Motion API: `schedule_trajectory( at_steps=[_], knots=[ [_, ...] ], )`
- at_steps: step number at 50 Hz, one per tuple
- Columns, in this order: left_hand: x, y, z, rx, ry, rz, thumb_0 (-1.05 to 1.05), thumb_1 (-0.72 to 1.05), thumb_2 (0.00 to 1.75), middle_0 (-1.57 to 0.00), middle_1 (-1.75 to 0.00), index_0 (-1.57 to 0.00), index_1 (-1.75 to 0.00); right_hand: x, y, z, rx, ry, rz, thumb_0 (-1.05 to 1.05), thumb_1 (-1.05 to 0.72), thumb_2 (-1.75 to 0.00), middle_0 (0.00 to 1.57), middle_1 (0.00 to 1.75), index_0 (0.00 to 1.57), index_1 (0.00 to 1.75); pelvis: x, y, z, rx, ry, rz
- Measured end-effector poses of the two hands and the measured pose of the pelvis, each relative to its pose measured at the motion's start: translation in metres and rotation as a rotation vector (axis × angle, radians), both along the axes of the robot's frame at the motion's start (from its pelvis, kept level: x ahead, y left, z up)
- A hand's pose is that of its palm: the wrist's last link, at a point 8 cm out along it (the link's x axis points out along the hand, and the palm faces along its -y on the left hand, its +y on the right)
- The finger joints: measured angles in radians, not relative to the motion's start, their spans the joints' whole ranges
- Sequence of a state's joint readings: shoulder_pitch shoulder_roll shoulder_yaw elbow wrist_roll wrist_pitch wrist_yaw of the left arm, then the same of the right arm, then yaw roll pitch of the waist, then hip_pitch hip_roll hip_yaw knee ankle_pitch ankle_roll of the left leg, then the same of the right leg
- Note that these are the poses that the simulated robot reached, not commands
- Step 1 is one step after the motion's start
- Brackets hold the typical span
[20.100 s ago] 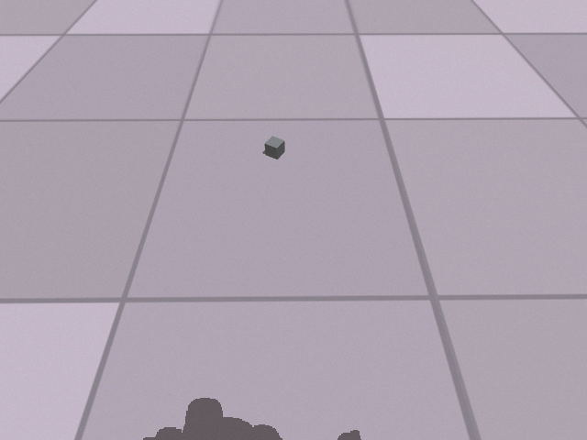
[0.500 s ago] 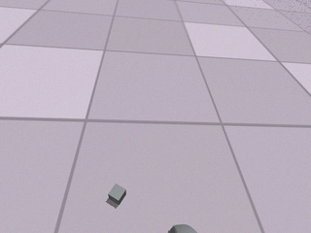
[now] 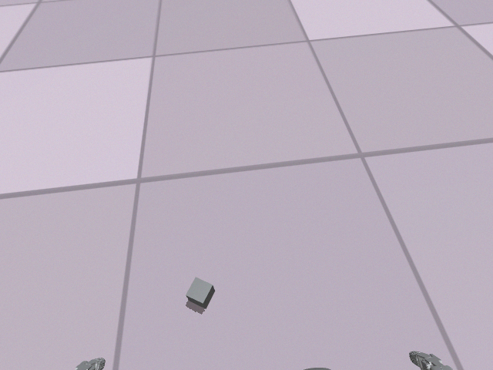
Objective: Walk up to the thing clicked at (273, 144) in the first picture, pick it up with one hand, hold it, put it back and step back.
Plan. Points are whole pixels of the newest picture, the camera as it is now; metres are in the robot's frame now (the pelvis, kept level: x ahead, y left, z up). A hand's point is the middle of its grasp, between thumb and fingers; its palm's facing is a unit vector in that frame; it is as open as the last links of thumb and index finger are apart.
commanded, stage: stand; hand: left
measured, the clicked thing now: (200, 293) +0.46 +0.20 -0.73
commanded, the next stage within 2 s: none
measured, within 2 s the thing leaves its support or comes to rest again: neither
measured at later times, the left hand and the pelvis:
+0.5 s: hand out of the picture +0.08 +0.27 -0.15, palm faces -0.04 -0.94 -0.33, open 7.4 cm; pelvis -0.01 +0.02 +0.01, yaw +0 degrees
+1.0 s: hand out of the picture +0.06 +0.25 -0.14, palm faces -0.05 -0.94 -0.34, open 7.4 cm; pelvis +0.00 +0.00 +0.01, yaw +0 degrees
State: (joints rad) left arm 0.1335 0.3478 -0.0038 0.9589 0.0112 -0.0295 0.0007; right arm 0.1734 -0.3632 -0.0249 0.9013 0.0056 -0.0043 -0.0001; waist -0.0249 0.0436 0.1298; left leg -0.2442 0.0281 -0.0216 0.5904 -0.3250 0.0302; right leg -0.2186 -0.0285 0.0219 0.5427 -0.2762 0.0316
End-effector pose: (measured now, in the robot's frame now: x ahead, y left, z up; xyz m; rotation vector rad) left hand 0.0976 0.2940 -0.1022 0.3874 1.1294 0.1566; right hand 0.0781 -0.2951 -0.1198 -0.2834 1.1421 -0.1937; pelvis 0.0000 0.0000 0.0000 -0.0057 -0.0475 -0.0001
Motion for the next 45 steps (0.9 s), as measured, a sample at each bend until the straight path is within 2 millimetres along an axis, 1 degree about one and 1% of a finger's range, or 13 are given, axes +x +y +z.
schedule_trajectory(
  at_steps=[3,5,9,12,16,21,27,32,35,39,45],
  knots=[
    [0.020,0.005,0.002,-0.006,-0.055,0.016,0.01,0.90,0.90,-0.20,-0.30,-0.20,-0.30,0.004,0.010,-0.001,0.004,0.002,0.007,0.00,-0.90,-0.89,0.20,0.30,0.20,0.30,-0.001,0.004,0.000,0.012,-0.015,-0.001],
    [0.028,0.006,0.005,-0.017,-0.075,0.019,0.01,0.90,0.90,-0.20,-0.30,-0.20,-0.30,0.004,0.015,0.003,0.009,0.007,0.009,0.00,-0.90,-0.89,0.20,0.30,0.21,0.30,0.001,0.007,0.003,0.010,-0.013,-0.007],
    [0.035,0.010,0.005,-0.035,-0.078,0.006,0.01,0.90,0.90,-0.20,-0.30,-0.20,-0.30,0.005,0.019,0.012,0.000,0.002,-0.001,0.00,-0.90,-0.89,0.20,0.30,0.21,0.30,0.003,0.012,0.007,0.008,-0.013,-0.010],
    [0.034,0.013,0.003,-0.047,-0.070,0.008,0.01,0.90,0.90,-0.20,-0.30,-0.20,-0.30,0.004,0.017,0.018,-0.017,0.000,-0.007,0.00,-0.90,-0.89,0.20,0.30,0.21,0.30,0.003,0.014,0.009,0.008,-0.016,-0.010],
    [0.022,0.016,-0.002,-0.056,-0.040,0.021,0.01,0.90,0.90,-0.20,-0.30,-0.20,-0.30,0.002,0.013,0.025,-0.039,0.008,-0.015,0.00,-0.90,-0.89,0.20,0.30,0.21,0.30,0.001,0.017,0.011,0.009,-0.016,-0.009],
    [-0.002,0.020,-0.007,-0.054,0.024,0.043,0.01,0.90,0.90,-0.20,-0.30,-0.20,-0.30,-0.002,0.008,0.028,-0.052,0.023,-0.020,0.00,-0.90,-0.89,0.20,0.30,0.20,0.30,-0.003,0.017,0.013,0.010,-0.013,-0.008],
    [-0.036,0.022,-0.009,-0.039,0.102,0.071,0.01,0.90,0.90,-0.20,-0.30,-0.20,-0.30,-0.004,0.007,0.024,-0.039,0.046,-0.017,0.00,-0.90,-0.89,0.20,0.30,0.20,0.30,-0.008,0.014,0.014,0.011,-0.007,-0.004],
    [-0.056,0.020,-0.007,-0.027,0.141,0.091,0.01,0.90,0.90,-0.20,-0.30,-0.20,-0.30,-0.006,0.008,0.018,-0.019,0.061,-0.012,0.00,-0.90,-0.89,0.20,0.30,0.20,0.30,-0.009,0.011,0.014,0.010,-0.005,-0.001],
    [-0.063,0.018,-0.005,-0.020,0.153,0.096,0.01,0.90,0.90,-0.20,-0.30,-0.20,-0.30,-0.007,0.008,0.015,-0.007,0.069,-0.010,0.00,-0.90,-0.89,0.20,0.30,0.20,0.30,-0.010,0.008,0.014,0.010,-0.002,0.000],
    [-0.065,0.015,-0.005,-0.014,0.159,0.094,0.01,0.90,0.90,-0.20,-0.30,-0.20,-0.30,-0.010,0.006,0.011,0.004,0.085,-0.012,0.00,-0.90,-0.89,0.20,0.30,0.20,0.30,-0.009,0.005,0.014,0.009,0.003,0.002],
    [-0.056,0.009,-0.005,-0.020,0.146,0.086,0.01,0.90,0.90,-0.20,-0.30,-0.20,-0.30,-0.015,0.002,0.011,0.001,0.105,-0.021,0.00,-0.90,-0.89,0.20,0.30,0.20,0.30,-0.006,0.001,0.014,0.008,0.007,0.001]
  ],
)
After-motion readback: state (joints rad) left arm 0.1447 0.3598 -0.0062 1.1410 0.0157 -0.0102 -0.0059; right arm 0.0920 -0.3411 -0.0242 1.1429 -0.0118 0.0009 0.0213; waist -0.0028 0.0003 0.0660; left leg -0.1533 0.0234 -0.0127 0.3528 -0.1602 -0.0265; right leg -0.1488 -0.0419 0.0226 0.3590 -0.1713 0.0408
